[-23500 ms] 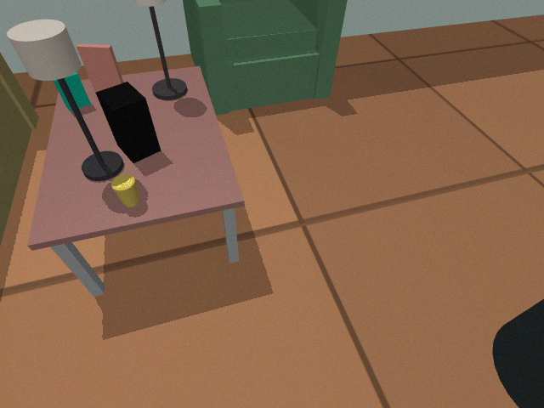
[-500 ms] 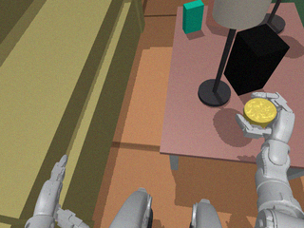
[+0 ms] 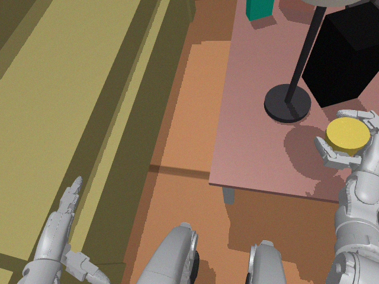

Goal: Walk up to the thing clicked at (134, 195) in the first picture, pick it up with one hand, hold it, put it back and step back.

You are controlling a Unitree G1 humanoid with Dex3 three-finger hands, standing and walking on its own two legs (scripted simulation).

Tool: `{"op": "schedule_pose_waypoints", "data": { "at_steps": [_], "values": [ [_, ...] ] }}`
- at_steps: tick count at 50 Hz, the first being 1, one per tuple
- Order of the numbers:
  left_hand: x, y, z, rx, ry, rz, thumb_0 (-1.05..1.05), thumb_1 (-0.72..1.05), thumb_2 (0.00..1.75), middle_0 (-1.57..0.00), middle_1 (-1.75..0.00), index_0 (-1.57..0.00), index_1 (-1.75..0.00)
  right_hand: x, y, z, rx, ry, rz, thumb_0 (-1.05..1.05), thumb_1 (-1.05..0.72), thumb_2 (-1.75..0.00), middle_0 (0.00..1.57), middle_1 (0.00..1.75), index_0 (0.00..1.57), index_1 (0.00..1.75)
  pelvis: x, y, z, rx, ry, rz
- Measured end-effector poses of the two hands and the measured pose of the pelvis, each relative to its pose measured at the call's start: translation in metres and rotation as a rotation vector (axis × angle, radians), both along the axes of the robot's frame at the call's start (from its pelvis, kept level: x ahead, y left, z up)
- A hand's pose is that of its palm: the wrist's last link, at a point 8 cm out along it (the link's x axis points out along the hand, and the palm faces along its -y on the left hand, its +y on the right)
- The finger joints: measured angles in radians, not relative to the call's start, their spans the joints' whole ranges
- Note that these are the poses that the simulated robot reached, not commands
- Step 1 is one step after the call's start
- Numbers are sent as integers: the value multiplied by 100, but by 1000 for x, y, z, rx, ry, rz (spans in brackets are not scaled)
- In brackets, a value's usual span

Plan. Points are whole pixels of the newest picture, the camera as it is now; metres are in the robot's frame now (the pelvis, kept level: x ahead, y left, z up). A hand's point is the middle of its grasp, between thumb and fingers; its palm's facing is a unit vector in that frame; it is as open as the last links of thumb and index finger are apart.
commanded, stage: crouch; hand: right
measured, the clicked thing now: (341, 143) +0.44 -0.22 -0.04
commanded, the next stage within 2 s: lower in 0.02 s
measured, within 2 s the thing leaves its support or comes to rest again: rests again in 1.38 s
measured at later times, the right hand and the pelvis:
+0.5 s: hand (332, 151) +0.45 -0.22 -0.09, palm faces +0.27 +0.96 +0.01, open 8.8 cm; pelvis -0.02 +0.00 -0.04, yaw +1 degrees
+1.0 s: hand (326, 155) +0.45 -0.23 -0.13, palm faces +0.27 +0.96 +0.00, open 8.8 cm; pelvis -0.03 +0.00 -0.06, yaw +2 degrees
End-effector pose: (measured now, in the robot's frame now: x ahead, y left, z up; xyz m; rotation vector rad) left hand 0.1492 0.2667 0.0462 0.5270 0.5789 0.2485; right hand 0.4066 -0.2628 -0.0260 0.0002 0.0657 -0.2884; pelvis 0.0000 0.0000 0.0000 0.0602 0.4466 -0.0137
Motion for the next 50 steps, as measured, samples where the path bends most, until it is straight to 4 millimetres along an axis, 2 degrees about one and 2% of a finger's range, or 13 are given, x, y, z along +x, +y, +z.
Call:
{"op": "schedule_pose_waypoints", "data": {
  "at_steps": [11, 28, 50],
  "values": [
    [-4, -1, 1, 13, -26, -19, -1, -51, 4, -6, -5, -6, -5, 3, -3, -12, 8, 9, 2, 2, 18, -100, 84, 101, 80, 92, -7, 4, -9, 4, 13, -2],
    [-15, -9, 4, 124, -60, -62, -1, -53, 5, -6, -5, -6, -5, 8, -8, -66, 22, 13, 12, 2, 18, -100, 83, 101, 80, 92, -20, 1, -41, 23, 62, 7],
    [-23, -10, 9, 206, -107, -94, -1, -54, 6, -6, -5, -6, -5, 13, -10, -98, 21, 23, 13, 2, 18, -101, 83, 101, 80, 92, -30, 0, -65, 35, 81, 13]
  ]
}}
